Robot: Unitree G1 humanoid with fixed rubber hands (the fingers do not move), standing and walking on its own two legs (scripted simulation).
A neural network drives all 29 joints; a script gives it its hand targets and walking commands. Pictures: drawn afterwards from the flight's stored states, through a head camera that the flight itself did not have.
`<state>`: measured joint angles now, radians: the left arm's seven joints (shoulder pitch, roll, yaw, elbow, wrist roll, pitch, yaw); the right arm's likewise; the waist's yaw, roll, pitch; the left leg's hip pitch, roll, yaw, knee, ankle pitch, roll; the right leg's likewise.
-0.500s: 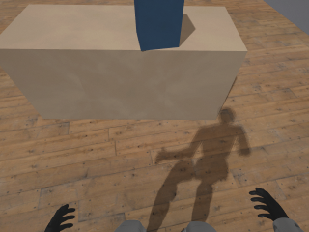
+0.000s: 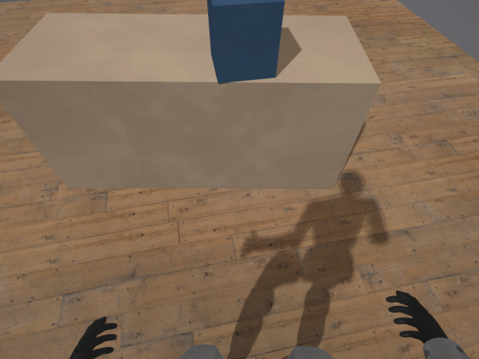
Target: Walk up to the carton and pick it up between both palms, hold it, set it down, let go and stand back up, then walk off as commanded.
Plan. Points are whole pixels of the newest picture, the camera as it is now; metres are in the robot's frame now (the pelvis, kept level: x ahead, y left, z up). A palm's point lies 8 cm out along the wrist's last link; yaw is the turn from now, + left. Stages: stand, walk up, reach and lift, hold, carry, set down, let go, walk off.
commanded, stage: stand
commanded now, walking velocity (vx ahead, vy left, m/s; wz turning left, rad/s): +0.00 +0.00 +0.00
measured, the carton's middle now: (242, 31) +1.07 -0.01 +0.00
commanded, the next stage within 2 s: none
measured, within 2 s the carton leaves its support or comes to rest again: neither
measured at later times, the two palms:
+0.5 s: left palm out of the picture +0.12 +0.28 -0.09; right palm (431, 335) +0.15 -0.30 -0.06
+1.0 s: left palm out of the picture +0.12 +0.28 -0.09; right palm (431, 335) +0.15 -0.30 -0.06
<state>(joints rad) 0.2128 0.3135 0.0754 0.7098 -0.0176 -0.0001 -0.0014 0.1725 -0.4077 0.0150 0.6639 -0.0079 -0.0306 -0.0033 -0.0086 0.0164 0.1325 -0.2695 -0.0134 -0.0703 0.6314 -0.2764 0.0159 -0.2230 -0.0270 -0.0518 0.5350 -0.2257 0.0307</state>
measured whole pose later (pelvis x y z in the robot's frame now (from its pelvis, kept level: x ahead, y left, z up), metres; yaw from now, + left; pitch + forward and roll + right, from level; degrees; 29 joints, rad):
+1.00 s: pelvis +0.00 +0.00 +0.00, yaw +0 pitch -5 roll -2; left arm 0.21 0.31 0.08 0.71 -0.02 0.00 0.00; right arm 0.17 -0.41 0.02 0.66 -0.01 -0.03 0.00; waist -0.01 0.02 0.10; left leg -0.27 -0.01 -0.07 0.63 -0.27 0.02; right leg -0.22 -0.03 -0.05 0.53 -0.22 0.03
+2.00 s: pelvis +0.00 +0.00 +0.00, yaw +0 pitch -5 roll -2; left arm 0.21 0.31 0.08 0.71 -0.02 0.00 0.00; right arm 0.17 -0.41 0.02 0.66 -0.01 -0.03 0.00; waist -0.01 0.03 0.09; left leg -0.27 -0.01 -0.07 0.63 -0.27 0.02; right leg -0.22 -0.03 -0.05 0.53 -0.22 0.03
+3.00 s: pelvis -0.01 +0.00 +0.00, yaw +0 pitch -5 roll -2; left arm 0.21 0.31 0.08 0.71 -0.02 0.00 0.00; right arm 0.17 -0.41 0.01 0.66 -0.01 -0.03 0.00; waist -0.01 0.03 0.08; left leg -0.27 -0.01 -0.07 0.63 -0.27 0.02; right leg -0.22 -0.03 -0.05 0.53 -0.22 0.03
